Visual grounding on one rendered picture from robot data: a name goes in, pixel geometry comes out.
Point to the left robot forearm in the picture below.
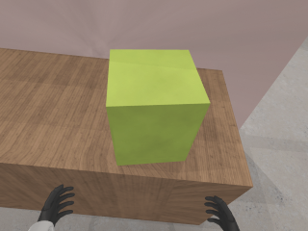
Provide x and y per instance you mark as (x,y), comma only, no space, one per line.
(43,225)

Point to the carton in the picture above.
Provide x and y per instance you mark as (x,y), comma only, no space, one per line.
(155,105)

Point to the right robot hand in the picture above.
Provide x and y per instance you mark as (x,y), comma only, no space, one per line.
(226,220)

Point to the left robot hand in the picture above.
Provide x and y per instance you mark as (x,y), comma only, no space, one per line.
(52,206)

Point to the pedestal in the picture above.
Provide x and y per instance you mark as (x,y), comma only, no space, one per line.
(54,130)

